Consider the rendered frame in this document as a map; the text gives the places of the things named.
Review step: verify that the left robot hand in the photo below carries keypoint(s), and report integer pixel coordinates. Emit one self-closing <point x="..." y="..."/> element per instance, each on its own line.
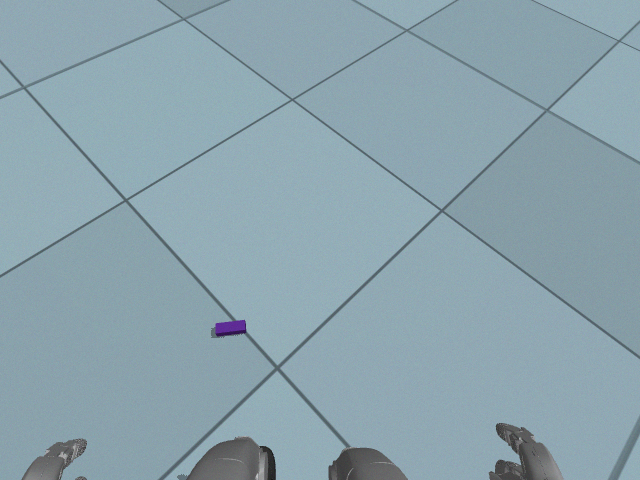
<point x="55" y="460"/>

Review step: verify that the right robot hand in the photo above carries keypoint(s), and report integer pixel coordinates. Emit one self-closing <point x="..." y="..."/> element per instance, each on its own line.
<point x="537" y="462"/>

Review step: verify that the left robot foot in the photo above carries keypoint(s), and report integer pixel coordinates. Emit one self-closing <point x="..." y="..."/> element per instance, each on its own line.
<point x="271" y="463"/>

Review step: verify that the small box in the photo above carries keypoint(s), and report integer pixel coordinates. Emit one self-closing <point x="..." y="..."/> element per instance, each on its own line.
<point x="230" y="328"/>

